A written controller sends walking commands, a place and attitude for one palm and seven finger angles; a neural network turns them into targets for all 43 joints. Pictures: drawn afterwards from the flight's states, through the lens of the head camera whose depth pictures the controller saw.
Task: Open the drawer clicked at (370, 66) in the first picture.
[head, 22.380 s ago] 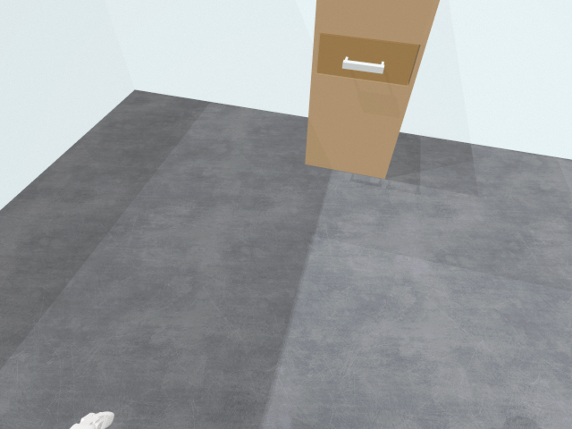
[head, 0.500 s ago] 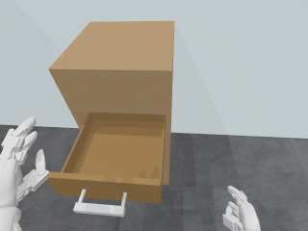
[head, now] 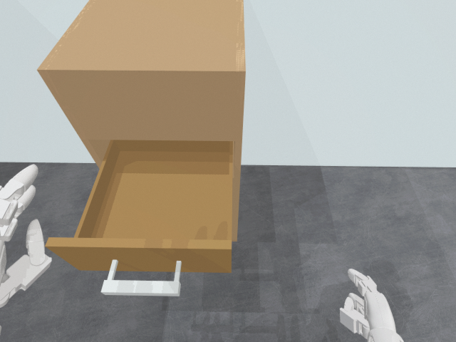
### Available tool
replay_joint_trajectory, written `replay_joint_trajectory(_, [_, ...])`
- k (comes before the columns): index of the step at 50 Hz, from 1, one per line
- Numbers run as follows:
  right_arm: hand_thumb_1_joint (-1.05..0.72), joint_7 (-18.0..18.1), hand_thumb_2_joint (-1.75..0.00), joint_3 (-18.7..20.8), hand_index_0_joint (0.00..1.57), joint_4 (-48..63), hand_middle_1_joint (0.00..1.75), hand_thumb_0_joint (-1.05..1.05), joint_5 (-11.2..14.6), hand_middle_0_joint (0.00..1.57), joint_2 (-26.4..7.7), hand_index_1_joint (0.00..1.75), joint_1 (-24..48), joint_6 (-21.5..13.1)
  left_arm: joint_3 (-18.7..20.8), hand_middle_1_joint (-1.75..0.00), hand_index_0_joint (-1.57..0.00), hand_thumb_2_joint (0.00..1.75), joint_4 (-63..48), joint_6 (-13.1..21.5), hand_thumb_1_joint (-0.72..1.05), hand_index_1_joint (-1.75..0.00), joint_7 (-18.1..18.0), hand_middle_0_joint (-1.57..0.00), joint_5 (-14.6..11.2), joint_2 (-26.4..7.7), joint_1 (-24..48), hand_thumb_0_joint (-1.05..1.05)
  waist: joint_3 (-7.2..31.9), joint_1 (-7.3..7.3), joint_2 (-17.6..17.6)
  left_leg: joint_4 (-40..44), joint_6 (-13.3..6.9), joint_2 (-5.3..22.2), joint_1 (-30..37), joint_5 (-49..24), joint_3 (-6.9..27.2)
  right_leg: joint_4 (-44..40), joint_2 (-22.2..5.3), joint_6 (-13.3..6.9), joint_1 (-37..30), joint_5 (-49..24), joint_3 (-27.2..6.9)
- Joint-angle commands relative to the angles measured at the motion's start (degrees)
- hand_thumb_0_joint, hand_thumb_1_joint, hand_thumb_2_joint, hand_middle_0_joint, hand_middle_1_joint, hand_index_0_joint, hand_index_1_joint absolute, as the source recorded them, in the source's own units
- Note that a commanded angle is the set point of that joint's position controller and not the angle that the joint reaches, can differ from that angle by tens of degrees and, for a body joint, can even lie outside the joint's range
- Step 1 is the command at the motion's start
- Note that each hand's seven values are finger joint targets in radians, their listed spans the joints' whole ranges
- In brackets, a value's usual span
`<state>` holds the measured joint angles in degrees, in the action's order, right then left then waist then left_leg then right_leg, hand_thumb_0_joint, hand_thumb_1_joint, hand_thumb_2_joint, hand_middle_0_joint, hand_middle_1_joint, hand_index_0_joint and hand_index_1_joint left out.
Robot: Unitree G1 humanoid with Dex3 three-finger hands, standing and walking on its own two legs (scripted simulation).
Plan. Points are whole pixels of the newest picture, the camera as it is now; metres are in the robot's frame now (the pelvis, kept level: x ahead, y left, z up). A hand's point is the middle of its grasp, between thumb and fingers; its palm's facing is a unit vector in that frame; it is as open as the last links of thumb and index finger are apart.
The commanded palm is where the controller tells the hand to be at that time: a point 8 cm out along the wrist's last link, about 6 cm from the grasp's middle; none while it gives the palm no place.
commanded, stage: step back with the hand held close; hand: left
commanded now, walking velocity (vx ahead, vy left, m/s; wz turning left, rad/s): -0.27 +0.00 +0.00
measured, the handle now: (144, 276) +0.26 +0.21 -0.17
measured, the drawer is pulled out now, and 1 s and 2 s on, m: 0.30 0.30 0.30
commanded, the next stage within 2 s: stop stepping back and stand still in 1.02 s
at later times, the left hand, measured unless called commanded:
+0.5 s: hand (1, 313) +0.14 +0.25 +0.15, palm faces +0.36 -0.82 -0.44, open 7.4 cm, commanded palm +0.07 +0.29 +0.18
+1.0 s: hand out of the picture +0.06 +0.21 +0.14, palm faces +0.27 -0.82 -0.51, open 7.4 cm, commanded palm -0.01 +0.26 +0.18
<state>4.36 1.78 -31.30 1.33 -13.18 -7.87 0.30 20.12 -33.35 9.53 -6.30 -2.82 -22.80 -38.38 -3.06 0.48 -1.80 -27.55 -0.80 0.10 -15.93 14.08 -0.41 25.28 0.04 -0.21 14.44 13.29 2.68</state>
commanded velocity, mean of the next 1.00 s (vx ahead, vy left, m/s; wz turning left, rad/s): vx -0.35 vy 0.00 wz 0.00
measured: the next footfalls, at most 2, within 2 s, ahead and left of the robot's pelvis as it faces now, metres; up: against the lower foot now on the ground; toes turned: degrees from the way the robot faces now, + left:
right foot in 0.70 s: -0.12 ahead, -0.12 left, +0.00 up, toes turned -2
left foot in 1.00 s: -0.11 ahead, +0.08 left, +0.00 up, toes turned +1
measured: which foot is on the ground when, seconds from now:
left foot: down 0.00-0.80, up 0.82-0.98, down 1.00-1.00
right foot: down 0.00-0.50, up 0.52-0.68, down 0.70-1.00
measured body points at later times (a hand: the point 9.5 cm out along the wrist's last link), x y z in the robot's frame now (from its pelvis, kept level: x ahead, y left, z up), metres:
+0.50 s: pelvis -0.06 +0.01 -0.01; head -0.02 +0.03 +0.44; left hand +0.11 +0.29 +0.18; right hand +0.12 -0.23 -0.09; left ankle +0.00 +0.11 -0.74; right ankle +0.00 -0.12 -0.74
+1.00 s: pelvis -0.14 -0.02 +0.00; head -0.09 -0.01 +0.44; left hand +0.04 +0.25 +0.17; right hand +0.05 -0.27 -0.08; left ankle -0.15 +0.08 -0.74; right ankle -0.16 -0.12 -0.74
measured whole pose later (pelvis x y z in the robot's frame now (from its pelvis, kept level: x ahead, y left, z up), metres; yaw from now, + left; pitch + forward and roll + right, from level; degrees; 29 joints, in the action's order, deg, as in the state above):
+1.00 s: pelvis -0.14 -0.02 +0.00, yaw +0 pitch +5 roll -1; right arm 5.5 0.3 -33.0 0.9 -11.7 -6.2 -1.2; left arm 22.1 -36.2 11.4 -8.0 -2.2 -23.8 -39.1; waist -1.4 2.1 1.5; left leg -32.8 0.8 0.0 -20.2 13.6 -0.7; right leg 27.9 1.5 -1.5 17.0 15.4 2.5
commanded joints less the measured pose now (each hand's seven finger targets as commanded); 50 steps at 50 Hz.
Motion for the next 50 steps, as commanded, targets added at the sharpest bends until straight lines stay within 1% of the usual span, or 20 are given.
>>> replay_joint_trajectory(1, [-0.9,0.63,-0.9,1.97,0.2,9.74,0.3,0.0,-0.23,0.2,-5.73,0.3,5.4,-3.13,9.35,-0.3,-0.2,0.9,-14.08,3.75,0.9,-0.3,-2.66,-0.2,-0.47,-9.49,-1.74,0.0,13.32,-0.71,-1.86,2.43,-1.16,5.73,1.32,-21.4,4.57,1.17,-4.24,0.02,-6.73,-17.5,-2.32])
replay_joint_trajectory(9, [-0.9,0.38,-0.9,1.52,0.2,9.64,0.3,0.0,-0.42,0.2,-5.84,0.3,4.14,-5.57,8.64,-0.3,-0.2,0.9,-15.13,4.66,0.9,-0.3,-3.34,-0.2,-0.13,-8.02,-1.46,0.0,10.45,-0.62,-4.69,6.85,-2.9,8.5,-11.53,-3.43,7.67,6.92,-2.78,0.33,-8.14,-5.64,-2.68])
replay_joint_trajectory(12, [-0.9,0.46,-0.9,1.43,0.2,9.24,0.3,0.0,-0.41,0.2,-5.64,0.3,3.46,-6.34,8.81,-0.3,-0.2,0.9,-14.56,4.85,0.9,-0.3,-3.63,-0.2,-0.05,-7.83,-0.37,0.0,9.56,-0.31,-2.14,5.39,-2.61,7.34,-14.36,4.22,7.01,5.17,-3.79,-0.08,-7.56,-4.55,-4.65])
replay_joint_trajectory(16, [-0.9,0.2,-0.9,1.88,0.2,8.09,0.3,0.0,-0.58,0.2,-5.85,0.3,2.56,-6.87,8.56,-0.3,-0.2,0.9,-15.35,5.49,0.9,-0.3,-4.17,-0.2,0.02,-8.74,1.95,0.0,8.23,0.48,3.84,-3.17,-0.96,2.43,-7.37,9.37,4.38,-5.86,-8.23,-2.8,3.94,4.95,-11.32])
replay_joint_trajectory(19, [-0.9,0.21,-0.9,1.57,0.2,6.69,0.3,0.0,-0.8,0.2,-5.2,0.3,2.47,-6.77,7.29,-0.3,-0.2,0.9,-14.55,5.63,0.9,-0.3,-4.81,-0.2,0.14,-7.84,2.8,0.0,7.65,0.76,6.08,-9.22,0.02,0.67,-0.62,6.82,2.8,-8.91,-11.6,-4.51,11.36,8.38,-11.68])
replay_joint_trajectory(22, [-0.9,0.64,-0.9,1.25,0.2,6.89,0.3,0.0,-0.86,0.2,-5.54,0.3,3.08,-6.56,7.73,-0.3,-0.2,0.9,-15.51,5.55,0.9,-0.3,-5.08,-0.2,0.24,-8.15,2.36,0.0,6.97,0.51,0.17,0.92,-0.81,4.33,-3.17,6.02,6.83,-3.73,-6.79,-2.3,8.46,8.09,-6.43])
replay_joint_trajectory(25, [-0.9,0.87,-0.9,0.93,0.2,8.98,0.3,0.0,-0.84,0.2,-5.57,0.3,4.87,-7.45,9.35,-0.3,-0.2,0.9,-16.47,6.25,0.9,-0.3,-5.03,-0.2,1.27,-8.6,2.11,0.0,6.4,-0.37,-13.11,17.33,-5.36,15.12,-23.74,17.12,18.2,17.3,1.21,0.88,-7.99,7.83,-1.85])
replay_joint_trajectory(28, [-0.9,0.37,-0.9,1.55,0.2,7.93,0.3,0.0,-1.3,0.2,-5.16,0.3,3.33,-9.05,9.63,-0.3,-0.2,0.9,-17.09,7.0,0.9,-0.3,-4.32,-0.2,0.31,-8.94,-0.47,0.0,11.17,-0.98,-7.15,8.42,-6.3,15.07,-11.18,-8.73,14.9,17.23,0.18,-0.01,-1.47,9.87,-3.76])
replay_joint_trajectory(32, [-0.9,-0.81,-0.9,1.15,0.2,4.96,0.3,0.0,-2.21,0.2,-5.67,0.3,2.28,-10.33,8.0,-0.3,-0.2,0.9,-17.52,7.41,0.9,-0.3,-3.13,-0.2,-0.64,-7.49,-1.54,0.0,14.24,-0.94,-10.3,3.74,-6.08,14.56,2.64,-32.95,12.66,8.99,0.96,0.3,1.68,8.25,-2.23])
replay_joint_trajectory(35, [-0.9,-1.64,-0.9,1.15,0.2,4.36,0.3,0.0,-2.08,0.2,-6.28,0.3,3.47,-10.35,9.0,-0.3,-0.2,0.9,-18.07,7.8,0.9,-0.3,-1.94,-0.2,-0.91,-8.78,-0.12,0.0,16.25,-1.48,-10.52,1.45,-5.4,14.47,7.06,-36.81,10.98,2.77,0.91,0.38,-0.14,4.07,-2.09])
replay_joint_trajectory(37, [-0.9,-2.05,-0.9,1.07,0.2,5.03,0.3,0.0,-1.6,0.2,-6.07,0.3,4.09,-9.3,9.68,-0.3,-0.2,0.9,-18.11,7.9,0.9,-0.3,-1.38,-0.2,-0.92,-9.29,-0.65,0.0,18.73,-1.59,-7.11,-3.03,-3.86,12.46,8.84,-37.67,7.75,-2.51,-0.34,0.41,-3.07,-7.49,-2.28])
replay_joint_trajectory(38, [-0.9,-2.12,-0.9,1.71,0.2,5.99,0.3,0.0,-0.73,0.2,-6.07,0.3,4.36,-9.0,9.23,-0.3,-0.2,0.9,-17.6,7.53,0.9,-0.3,-0.88,-0.2,-1.03,-8.75,-1.13,0.0,20.31,-1.5,-1.74,-6.59,-1.74,9.11,7.86,-32.43,4.04,-2.95,-1.95,0.36,-4.64,-17.32,-2.61])
replay_joint_trajectory(40, [-0.9,-1.62,-0.9,2.38,0.2,7.47,0.3,0.0,1.24,0.2,-5.04,0.3,5.88,-7.77,10.51,-0.3,-0.2,0.9,-15.32,7.29,0.9,-0.3,-0.88,-0.2,-1.43,-10.4,-1.81,0.0,17.59,-0.38,11.57,-18.79,1.25,0.55,0.79,-3.19,-1.13,-5.33,-14.08,-3.47,-0.74,-33.48,-11.86])
replay_joint_trajectory(41, [-0.9,-1.16,-0.9,2.58,0.2,7.51,0.3,0.0,1.42,0.2,-4.59,0.3,6.72,-7.01,12.48,-0.3,-0.2,0.9,-13.04,6.9,0.9,-0.3,-1.5,-0.2,-1.5,-11.62,-3.24,0.0,15.78,-0.91,13.83,-28.33,1.64,-2.19,-5.52,10.23,0.58,-6.05,-18.5,-6.46,1.01,-36.84,-15.64])
replay_joint_trajectory(42, [-0.9,-0.75,-0.9,1.8,0.2,7.41,0.3,0.0,0.82,0.2,-2.96,0.3,7.47,-6.31,11.34,-0.3,-0.2,0.9,-11.9,6.08,0.9,-0.3,-1.85,-0.2,-1.41,-10.28,-3.99,0.0,12.44,-0.62,12.36,-32.39,1.79,-1.72,-11.38,14.71,3.69,-4.7,-20.1,-9.48,-0.79,-40.43,-15.17])
replay_joint_trajectory(44, [-0.9,0.55,-0.9,-0.41,0.2,6.86,0.3,0.0,-0.5,0.2,-0.59,0.3,8.7,-4.84,10.13,-0.3,-0.2,0.9,-9.86,5.25,0.9,-0.3,-2.68,-0.2,-0.12,-8.37,-3.19,0.0,9.98,0.4,9.63,-26.82,2.19,-0.32,-14.5,15.2,2.94,-2.21,-16.78,-8.42,-4.9,-45.86,-10.55])
replay_joint_trajectory(46, [-0.9,1.62,-0.9,-0.89,0.2,6.76,0.3,0.0,-0.85,0.2,-1.84,0.3,9.46,-4.11,8.98,-0.3,-0.2,0.9,-11.08,5.1,0.9,-0.3,-3.36,-0.2,0.84,-8.65,-1.2,0.0,9.56,0.97,8.77,-12.43,2.18,-0.56,-13.89,12.55,0.98,0.89,-13.94,-6.09,-10.46,-52.47,-7.85])
replay_joint_trajectory(48, [-0.9,2.08,-0.9,-0.09,0.2,6.15,0.3,0.0,-0.9,0.2,-2.82,0.3,6.78,-3.35,8.88,-0.3,-0.2,0.9,-13.42,4.85,0.9,-0.3,-3.87,-0.2,0.52,-9.05,-1.41,0.0,11.82,1.34,5.94,5.22,1.9,0.07,-6.52,-3.56,-0.88,5.48,-9.59,-2.68,-13.22,-50.01,-4.76])
replay_joint_trajectory(49, [-0.9,1.84,-0.9,0.9,0.2,6.35,0.3,0.0,-0.65,0.2,-4.12,0.3,5.74,-3.42,7.92,-0.3,-0.2,0.9,-16.55,5.14,0.9,-0.3,-3.8,-0.2,0.15,-9.28,-0.17,0.0,13.2,1.25,1.43,9.35,0.6,4.41,-0.08,-25.08,1.47,8.3,-6.61,-0.01,-10.37,-40.24,-3.01])
replay_joint_trajectory(50, [-0.9,1.18,-0.9,2.15,0.2,7.03,0.3,0.0,-0.2,0.2,-4.9,0.3,5.11,-3.95,8.15,-0.3,-0.2,0.9,-18.78,5.6,0.9,-0.3,-3.55,-0.2,0.31,-10.23,0.95,0.0,15.06,0.23,-3.96,6.11,-1.49,11.34,7.75,-43.67,5.56,10.77,-3.62,1.5,-2.91,-19.03,-2.07])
